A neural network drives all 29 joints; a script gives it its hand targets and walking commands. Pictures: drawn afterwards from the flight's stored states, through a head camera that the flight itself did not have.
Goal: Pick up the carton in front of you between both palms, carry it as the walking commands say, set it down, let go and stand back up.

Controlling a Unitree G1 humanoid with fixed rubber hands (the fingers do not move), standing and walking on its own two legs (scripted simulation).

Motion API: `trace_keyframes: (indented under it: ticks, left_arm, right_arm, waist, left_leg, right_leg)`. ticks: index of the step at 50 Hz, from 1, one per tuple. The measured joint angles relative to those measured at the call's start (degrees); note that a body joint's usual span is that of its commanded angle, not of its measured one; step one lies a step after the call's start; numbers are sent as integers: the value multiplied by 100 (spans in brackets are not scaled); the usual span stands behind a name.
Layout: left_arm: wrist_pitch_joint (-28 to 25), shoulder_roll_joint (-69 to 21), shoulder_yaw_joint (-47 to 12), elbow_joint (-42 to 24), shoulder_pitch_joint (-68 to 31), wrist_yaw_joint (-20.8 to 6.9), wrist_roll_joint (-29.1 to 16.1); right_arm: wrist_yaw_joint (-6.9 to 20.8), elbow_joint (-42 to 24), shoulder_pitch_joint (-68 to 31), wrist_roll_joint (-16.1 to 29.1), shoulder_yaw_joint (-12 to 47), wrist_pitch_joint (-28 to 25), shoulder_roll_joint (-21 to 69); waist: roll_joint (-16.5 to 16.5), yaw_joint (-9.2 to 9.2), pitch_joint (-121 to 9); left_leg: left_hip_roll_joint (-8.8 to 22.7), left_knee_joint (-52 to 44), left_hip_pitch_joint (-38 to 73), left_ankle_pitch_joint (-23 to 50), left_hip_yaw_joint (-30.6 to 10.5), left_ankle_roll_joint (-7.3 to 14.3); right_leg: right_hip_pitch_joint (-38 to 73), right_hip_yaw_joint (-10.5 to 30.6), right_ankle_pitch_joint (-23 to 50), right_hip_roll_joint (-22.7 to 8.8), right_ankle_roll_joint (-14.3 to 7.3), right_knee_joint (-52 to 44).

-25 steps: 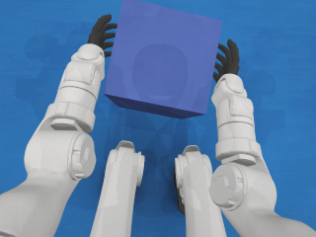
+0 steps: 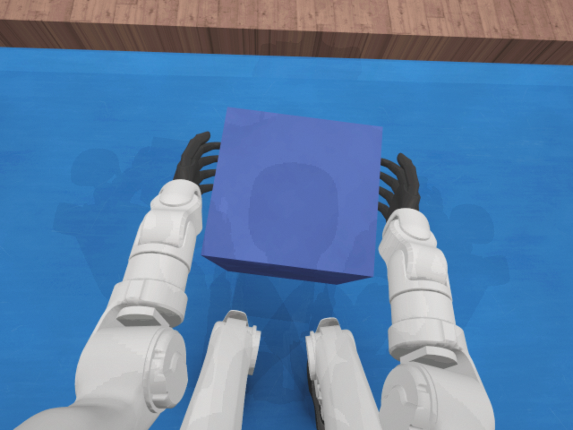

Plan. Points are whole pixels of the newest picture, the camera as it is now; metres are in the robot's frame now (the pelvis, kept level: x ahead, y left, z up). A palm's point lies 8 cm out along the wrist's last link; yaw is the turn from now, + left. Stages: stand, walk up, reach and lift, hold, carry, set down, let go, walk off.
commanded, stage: reach and lift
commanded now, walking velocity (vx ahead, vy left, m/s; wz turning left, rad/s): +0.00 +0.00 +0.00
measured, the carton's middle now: (291, 211) +0.45 +0.01 -0.13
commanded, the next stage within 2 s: hold in 1.90 s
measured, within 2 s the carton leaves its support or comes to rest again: neither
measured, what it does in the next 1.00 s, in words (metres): rises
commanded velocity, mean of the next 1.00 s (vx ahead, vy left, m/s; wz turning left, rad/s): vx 0.00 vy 0.00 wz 0.00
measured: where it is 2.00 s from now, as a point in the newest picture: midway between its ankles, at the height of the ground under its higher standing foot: (274, 405)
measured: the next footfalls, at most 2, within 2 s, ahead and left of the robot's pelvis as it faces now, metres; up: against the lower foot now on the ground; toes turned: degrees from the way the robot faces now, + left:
none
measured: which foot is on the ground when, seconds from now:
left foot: down 0.00-1.00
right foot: down 0.00-1.00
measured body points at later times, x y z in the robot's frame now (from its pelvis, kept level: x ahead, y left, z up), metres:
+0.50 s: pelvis +0.05 -0.01 +0.14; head +0.14 +0.00 +0.58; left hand +0.41 +0.15 +0.09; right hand +0.40 -0.15 +0.10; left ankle +0.09 +0.12 -0.53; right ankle +0.08 -0.14 -0.53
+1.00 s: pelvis +0.07 -0.01 +0.21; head +0.03 -0.01 +0.66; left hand +0.36 +0.15 +0.22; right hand +0.38 -0.15 +0.23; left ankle +0.09 +0.12 -0.53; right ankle +0.08 -0.14 -0.53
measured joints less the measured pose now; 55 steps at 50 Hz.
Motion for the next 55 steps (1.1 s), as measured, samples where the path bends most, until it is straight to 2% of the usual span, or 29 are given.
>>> trace_keyframes:
  ticks: [17, 28, 35, 45, 50, 55]
  left_arm:
    - [-293, -502, 16, -236, 1558, 66, 92]
    - [-209, -709, -136, -656, 2584, 66, 96]
    - [159, -841, -287, -1050, 3144, 94, 129]
    - [1103, -1079, -439, -1849, 3644, 142, 322]
    - [1439, -1121, -323, -1792, 3463, 50, 589]
    - [1547, -1140, -177, -1701, 3231, -19, 745]
  right_arm:
    - [192, 114, 1331, -154, 340, -270, 133]
    - [245, -150, 2218, -229, 678, -147, 242]
    - [289, -448, 2707, -295, 927, 237, 233]
    - [481, -1005, 3026, -479, 1170, 1171, 155]
    - [590, -901, 2805, -767, 1021, 1490, 204]
    - [630, -816, 2585, -935, 857, 1583, 262]
  waist:
    - [35, 28, -57]
    - [42, 51, 122]
    - [73, 81, 260]
    - [112, 118, 498]
    - [119, 111, 684]
    - [115, 105, 917]
  left_leg:
    - [85, -2089, 2820, 291, -57, 85]
    - [169, -3704, 4912, 682, -126, 115]
    - [239, -4759, 6342, 984, -179, 139]
    - [315, -5975, 8137, 1394, -208, 173]
    - [327, -6157, 8532, 1497, -204, 177]
    - [326, -6084, 8555, 1523, -194, 174]
  right_leg:
    - [2773, 170, 314, -99, -151, -2042]
    - [4829, 246, 701, -199, -258, -3604]
    - [6256, 271, 1007, -269, -311, -4658]
    - [8041, 303, 1412, -367, -344, -5859]
    - [8433, 302, 1511, -384, -345, -6035]
    - [8462, 293, 1544, -379, -335, -5976]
